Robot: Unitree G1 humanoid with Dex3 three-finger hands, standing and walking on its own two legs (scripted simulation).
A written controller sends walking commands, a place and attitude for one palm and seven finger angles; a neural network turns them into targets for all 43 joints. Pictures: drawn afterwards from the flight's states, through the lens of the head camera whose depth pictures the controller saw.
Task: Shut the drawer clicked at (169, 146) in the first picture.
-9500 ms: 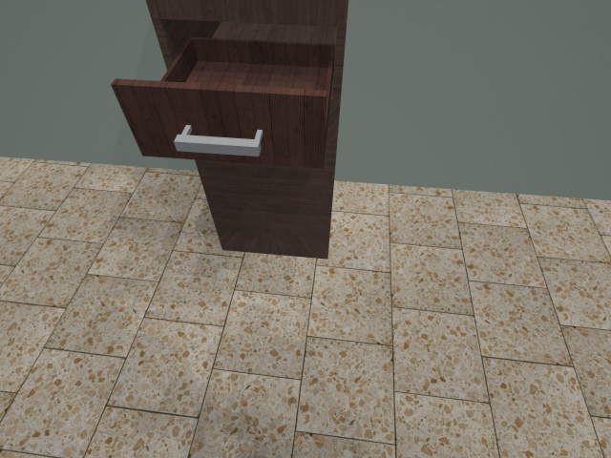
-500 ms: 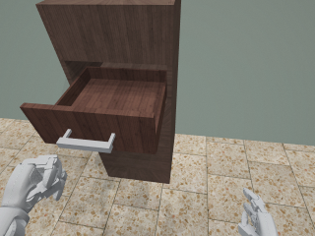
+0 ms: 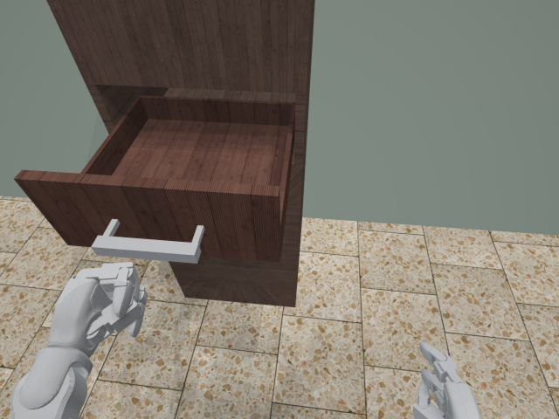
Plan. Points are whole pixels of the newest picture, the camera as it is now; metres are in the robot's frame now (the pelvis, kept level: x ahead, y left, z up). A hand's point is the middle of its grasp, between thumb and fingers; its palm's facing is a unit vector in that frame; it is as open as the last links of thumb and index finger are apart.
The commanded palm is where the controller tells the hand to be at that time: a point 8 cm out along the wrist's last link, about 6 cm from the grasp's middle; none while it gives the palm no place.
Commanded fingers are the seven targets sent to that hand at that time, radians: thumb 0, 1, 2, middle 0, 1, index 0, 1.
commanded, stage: bring the fist close to the handle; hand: left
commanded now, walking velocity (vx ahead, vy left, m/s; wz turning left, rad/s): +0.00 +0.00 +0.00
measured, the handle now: (151, 238) +0.36 +0.23 +0.06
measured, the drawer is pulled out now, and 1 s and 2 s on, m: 0.27 0.27 0.17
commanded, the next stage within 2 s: push the drawer shut in 0.64 s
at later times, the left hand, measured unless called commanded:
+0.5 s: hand (156, 288) +0.27 +0.20 +0.06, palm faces -0.01 -1.00 -0.06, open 3.3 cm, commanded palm +0.24 +0.25 +0.06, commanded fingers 0.00 0.90 0.90 -1.40 -1.60 -1.40 -1.60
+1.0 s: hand (150, 284) +0.28 +0.21 +0.06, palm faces +0.00 -1.00 -0.05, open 3.2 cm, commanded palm +0.27 +0.26 +0.06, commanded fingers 0.00 0.90 0.90 -1.40 -1.60 -1.40 -1.60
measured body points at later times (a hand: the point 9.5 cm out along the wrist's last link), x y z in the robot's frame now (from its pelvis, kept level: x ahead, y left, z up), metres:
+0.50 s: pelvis -0.01 +0.00 -0.01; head +0.03 -0.02 +0.44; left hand +0.27 +0.25 +0.06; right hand +0.15 -0.25 -0.10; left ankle +0.00 +0.10 -0.72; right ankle +0.01 -0.10 -0.72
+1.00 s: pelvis +0.00 -0.01 -0.01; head +0.04 -0.02 +0.44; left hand +0.27 +0.26 +0.06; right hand +0.17 -0.25 -0.10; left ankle +0.00 +0.10 -0.72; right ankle +0.01 -0.10 -0.72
